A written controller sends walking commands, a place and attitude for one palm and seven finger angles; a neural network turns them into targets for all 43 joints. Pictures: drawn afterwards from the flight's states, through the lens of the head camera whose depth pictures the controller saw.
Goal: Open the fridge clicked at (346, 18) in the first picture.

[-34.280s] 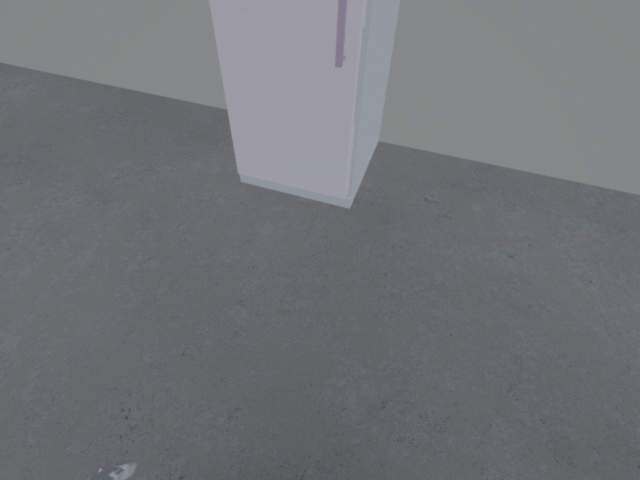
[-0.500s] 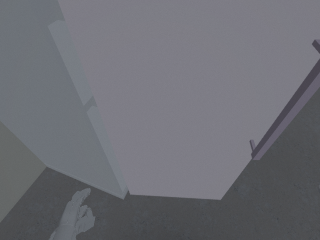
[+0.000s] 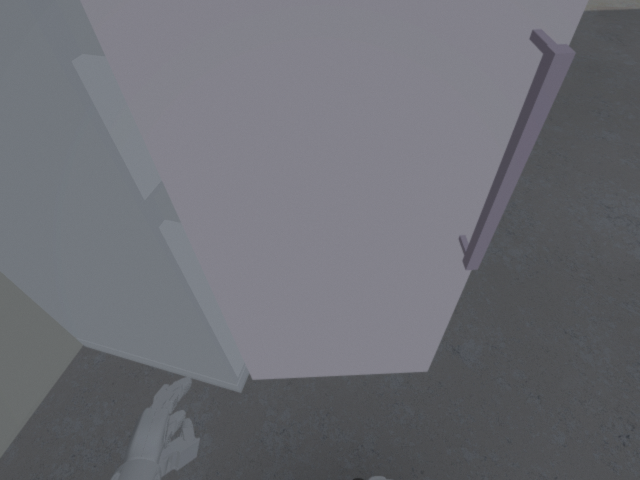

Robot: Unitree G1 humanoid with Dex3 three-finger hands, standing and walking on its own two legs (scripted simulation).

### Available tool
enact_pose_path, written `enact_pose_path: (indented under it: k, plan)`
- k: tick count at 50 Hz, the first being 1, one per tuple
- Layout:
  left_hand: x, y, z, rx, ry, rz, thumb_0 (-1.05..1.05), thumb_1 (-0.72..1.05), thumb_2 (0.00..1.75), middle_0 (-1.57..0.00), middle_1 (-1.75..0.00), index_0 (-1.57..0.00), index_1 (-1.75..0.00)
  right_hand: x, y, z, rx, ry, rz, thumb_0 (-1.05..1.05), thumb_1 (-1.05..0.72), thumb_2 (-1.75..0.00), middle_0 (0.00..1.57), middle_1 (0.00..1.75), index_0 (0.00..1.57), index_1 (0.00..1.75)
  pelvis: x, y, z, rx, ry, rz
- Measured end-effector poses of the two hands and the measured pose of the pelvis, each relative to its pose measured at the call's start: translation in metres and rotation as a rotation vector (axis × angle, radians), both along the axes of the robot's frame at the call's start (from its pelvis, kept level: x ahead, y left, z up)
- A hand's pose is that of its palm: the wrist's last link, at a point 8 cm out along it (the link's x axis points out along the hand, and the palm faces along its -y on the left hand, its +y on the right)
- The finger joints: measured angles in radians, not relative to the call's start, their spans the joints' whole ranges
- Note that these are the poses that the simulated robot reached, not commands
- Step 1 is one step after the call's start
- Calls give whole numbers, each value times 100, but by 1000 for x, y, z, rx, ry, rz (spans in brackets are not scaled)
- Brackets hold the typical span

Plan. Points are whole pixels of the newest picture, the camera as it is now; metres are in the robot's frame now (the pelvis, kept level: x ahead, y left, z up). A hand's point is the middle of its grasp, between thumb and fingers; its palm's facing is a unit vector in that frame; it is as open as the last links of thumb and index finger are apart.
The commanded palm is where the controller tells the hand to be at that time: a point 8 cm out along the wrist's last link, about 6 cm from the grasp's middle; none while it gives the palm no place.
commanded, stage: step back with the hand held close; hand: right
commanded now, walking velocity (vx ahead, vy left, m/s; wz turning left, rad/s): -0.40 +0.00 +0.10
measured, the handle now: (498, 174) +0.49 -0.23 +0.12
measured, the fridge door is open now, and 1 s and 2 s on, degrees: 72 72 72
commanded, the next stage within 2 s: stop stepping back and stand still in 0.62 s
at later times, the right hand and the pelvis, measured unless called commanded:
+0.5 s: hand out of the picture +0.17 -0.29 +0.19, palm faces +0.37 +0.83 -0.42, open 7.4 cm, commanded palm +0.11 -0.32 +0.19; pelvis -0.05 -0.03 +0.01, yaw +4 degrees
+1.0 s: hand out of the picture +0.10 -0.30 +0.16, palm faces +0.34 +0.87 -0.36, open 7.4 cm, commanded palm +0.03 -0.33 +0.19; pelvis -0.15 -0.05 +0.01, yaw +8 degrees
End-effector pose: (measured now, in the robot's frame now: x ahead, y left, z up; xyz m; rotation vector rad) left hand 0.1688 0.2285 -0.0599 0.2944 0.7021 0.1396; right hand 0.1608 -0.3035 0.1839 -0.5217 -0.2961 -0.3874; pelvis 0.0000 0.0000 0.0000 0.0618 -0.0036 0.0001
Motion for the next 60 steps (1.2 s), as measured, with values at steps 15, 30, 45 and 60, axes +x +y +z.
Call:
enact_pose_path:
  k: [15,30,45,60]
  plan:
    - [-45,11,0,54,47,76,1,90,90,-20,-30,-20,-30,-15,-4,-4,20,-65,74,1,-89,-90,21,30,21,30,-24,-13,-5,6,10,9]
    - [-89,-30,12,-9,36,49,1,90,90,-20,-30,-20,-30,-41,-10,15,24,-48,162,1,-89,-90,21,30,21,30,-69,-26,13,40,110,97]
    - [-208,-3,-4,45,39,264,1,90,90,-20,-30,-20,-30,-86,-24,7,28,-113,195,1,-89,-90,22,30,22,30,-124,-46,-5,-22,9,134]
    - [-254,-27,-8,-33,64,198,1,90,90,-20,-30,-20,-30,-156,-15,11,-31,20,190,1,-89,-90,22,30,22,30,-171,-49,8,-35,-20,131]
